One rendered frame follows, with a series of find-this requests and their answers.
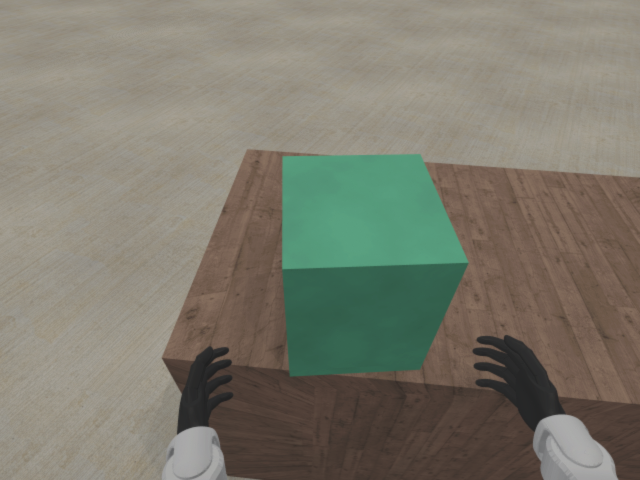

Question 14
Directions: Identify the carton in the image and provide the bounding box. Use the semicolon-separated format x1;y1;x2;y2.
282;154;469;377

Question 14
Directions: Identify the robot left forearm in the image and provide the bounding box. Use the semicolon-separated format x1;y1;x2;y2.
162;426;227;480

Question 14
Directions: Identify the robot right forearm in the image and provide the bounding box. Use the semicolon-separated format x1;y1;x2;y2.
533;414;618;480

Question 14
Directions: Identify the right robot hand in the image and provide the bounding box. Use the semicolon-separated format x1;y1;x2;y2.
473;335;566;432

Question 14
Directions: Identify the pedestal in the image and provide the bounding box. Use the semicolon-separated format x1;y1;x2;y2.
162;149;640;480

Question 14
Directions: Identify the left robot hand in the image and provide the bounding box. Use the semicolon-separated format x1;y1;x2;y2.
177;346;233;435

